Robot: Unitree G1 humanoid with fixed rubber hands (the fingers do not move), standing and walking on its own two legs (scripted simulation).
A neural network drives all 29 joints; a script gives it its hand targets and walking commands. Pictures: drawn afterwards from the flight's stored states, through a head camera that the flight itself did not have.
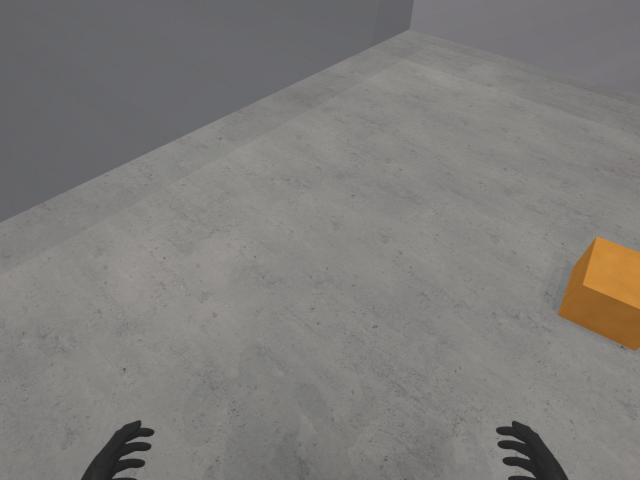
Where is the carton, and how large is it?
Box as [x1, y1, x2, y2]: [558, 237, 639, 350]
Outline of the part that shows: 596,237 572,269 558,315 635,350 639,346 639,252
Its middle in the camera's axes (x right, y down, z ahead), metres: +1.05 +0.17 +1.38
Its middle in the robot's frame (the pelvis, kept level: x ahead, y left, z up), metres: +0.89 -1.02 -0.66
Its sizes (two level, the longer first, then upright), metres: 0.273 0.251 0.186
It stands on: the floor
